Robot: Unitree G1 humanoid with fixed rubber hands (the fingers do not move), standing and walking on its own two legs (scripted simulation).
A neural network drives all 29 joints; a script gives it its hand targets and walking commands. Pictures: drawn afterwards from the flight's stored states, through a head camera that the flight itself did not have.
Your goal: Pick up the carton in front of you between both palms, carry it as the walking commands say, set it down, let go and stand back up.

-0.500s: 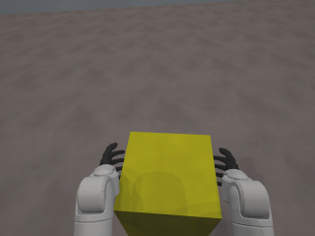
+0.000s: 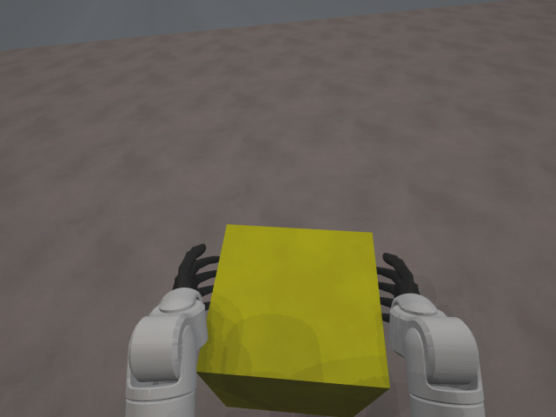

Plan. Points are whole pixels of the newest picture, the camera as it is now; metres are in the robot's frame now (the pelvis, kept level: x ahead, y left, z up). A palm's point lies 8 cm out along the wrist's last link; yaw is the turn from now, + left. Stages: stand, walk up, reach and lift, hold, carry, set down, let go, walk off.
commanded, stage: carry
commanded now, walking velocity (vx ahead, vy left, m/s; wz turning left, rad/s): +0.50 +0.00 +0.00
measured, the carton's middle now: (293, 327) +0.28 +0.00 +0.00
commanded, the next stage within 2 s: none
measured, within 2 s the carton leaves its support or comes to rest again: neither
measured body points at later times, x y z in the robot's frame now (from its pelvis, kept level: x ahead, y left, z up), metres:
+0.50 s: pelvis +0.27 +0.05 -0.01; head +0.28 +0.07 +0.44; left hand +0.56 +0.19 +0.06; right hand +0.55 -0.09 +0.06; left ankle +0.38 +0.12 -0.74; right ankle +0.11 -0.07 -0.67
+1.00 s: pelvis +0.43 +0.04 +0.00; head +0.38 +0.03 +0.44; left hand +0.71 +0.19 +0.11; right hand +0.70 -0.10 +0.10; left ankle +0.38 +0.12 -0.74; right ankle +0.46 -0.07 -0.74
